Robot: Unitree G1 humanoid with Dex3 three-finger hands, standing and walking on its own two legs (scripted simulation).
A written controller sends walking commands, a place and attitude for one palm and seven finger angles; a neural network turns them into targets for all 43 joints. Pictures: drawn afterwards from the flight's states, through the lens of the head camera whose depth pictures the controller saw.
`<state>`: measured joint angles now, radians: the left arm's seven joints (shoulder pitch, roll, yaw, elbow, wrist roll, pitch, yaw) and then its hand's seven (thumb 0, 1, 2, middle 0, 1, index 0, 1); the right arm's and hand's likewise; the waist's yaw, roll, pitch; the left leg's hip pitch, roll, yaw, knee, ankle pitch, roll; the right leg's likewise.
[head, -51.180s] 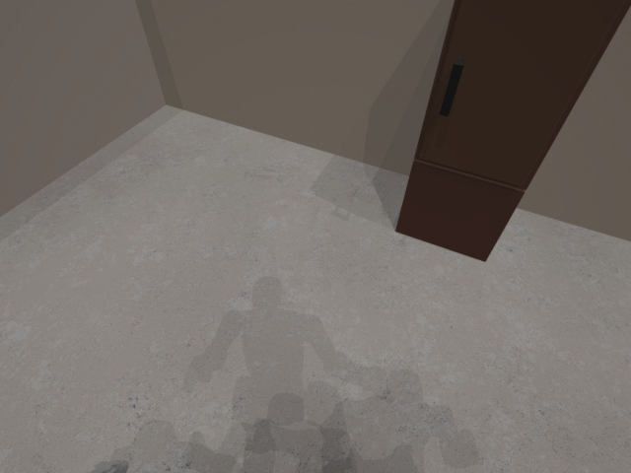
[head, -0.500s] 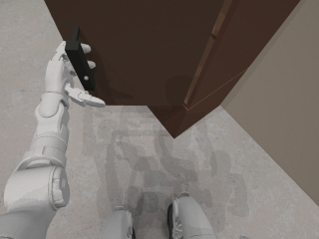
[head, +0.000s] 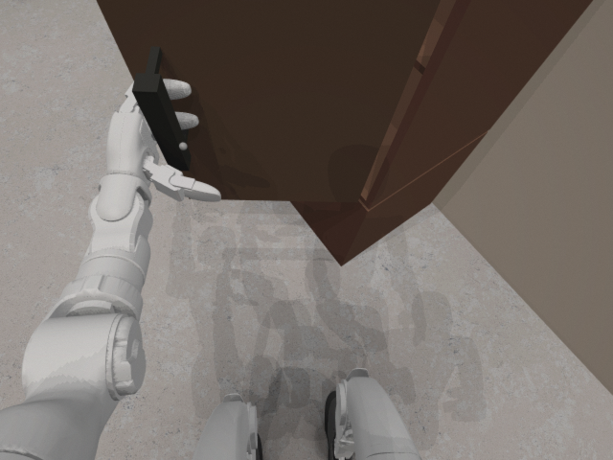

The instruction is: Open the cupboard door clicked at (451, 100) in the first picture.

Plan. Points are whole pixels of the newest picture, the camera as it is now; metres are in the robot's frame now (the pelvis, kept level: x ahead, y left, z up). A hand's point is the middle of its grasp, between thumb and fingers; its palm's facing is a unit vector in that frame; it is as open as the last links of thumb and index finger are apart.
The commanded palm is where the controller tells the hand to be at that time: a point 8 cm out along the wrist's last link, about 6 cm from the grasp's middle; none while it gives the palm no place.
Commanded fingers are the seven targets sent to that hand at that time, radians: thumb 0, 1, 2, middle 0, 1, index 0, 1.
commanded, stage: slide the fingers in behind the handle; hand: left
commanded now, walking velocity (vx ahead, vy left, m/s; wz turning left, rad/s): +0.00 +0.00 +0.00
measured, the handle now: (168, 114) +0.55 +0.15 +0.04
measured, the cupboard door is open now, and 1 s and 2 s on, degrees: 55 54 96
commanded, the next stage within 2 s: close the thumb around the handle in 0.16 s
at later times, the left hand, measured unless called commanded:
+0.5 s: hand (182, 144) +0.50 +0.13 +0.04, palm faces -0.07 -1.00 -0.02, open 12.4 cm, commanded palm +0.48 +0.17 +0.05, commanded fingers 0.00 0.23 0.61 -0.35 -1.28 -0.35 -1.28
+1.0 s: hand (183, 143) +0.50 +0.13 +0.04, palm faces -0.07 -1.00 -0.01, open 5.9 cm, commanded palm +0.48 +0.17 +0.05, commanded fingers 0.00 0.90 0.90 -0.40 -1.35 -0.40 -1.35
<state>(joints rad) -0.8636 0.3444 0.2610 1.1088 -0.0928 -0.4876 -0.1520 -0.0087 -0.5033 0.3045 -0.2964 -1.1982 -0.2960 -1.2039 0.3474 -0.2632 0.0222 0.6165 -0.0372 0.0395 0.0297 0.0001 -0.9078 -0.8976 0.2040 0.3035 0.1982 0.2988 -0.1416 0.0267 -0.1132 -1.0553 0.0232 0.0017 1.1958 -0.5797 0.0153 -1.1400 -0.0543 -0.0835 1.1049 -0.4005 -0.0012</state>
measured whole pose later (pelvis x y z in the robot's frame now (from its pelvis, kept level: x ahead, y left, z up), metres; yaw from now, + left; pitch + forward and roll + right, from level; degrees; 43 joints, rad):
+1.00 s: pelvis +0.00 +0.01 +0.00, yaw -1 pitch +25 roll -2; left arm -0.84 0.34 0.28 1.08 -0.09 -0.48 -0.15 0.01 0.68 0.82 -0.38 -1.34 -0.38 -1.35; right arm 0.35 -0.26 0.02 0.60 -0.04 0.06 0.03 0.00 -0.91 -0.90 0.20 0.30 0.20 0.30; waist -0.15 0.03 -0.12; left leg -1.05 0.03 0.01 1.19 -0.59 0.02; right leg -1.13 -0.05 -0.07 1.10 -0.40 0.01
